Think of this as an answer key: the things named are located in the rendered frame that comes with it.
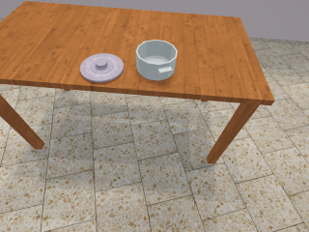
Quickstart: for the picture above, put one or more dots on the table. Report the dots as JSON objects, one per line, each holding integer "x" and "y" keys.
{"x": 44, "y": 44}

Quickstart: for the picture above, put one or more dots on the knob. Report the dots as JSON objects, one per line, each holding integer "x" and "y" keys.
{"x": 101, "y": 63}

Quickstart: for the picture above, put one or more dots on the pot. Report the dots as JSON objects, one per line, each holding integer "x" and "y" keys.
{"x": 156, "y": 59}

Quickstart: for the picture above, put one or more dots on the lid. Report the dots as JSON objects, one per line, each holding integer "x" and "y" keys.
{"x": 90, "y": 71}

